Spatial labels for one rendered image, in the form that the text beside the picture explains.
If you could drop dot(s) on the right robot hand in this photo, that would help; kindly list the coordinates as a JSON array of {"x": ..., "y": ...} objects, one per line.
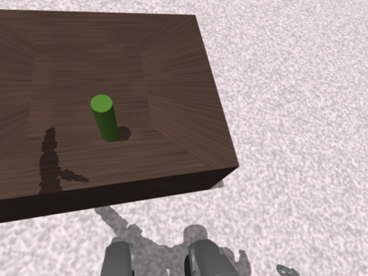
[{"x": 285, "y": 271}]

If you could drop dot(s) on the can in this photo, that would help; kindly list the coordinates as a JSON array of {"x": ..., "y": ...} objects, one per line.
[{"x": 102, "y": 107}]

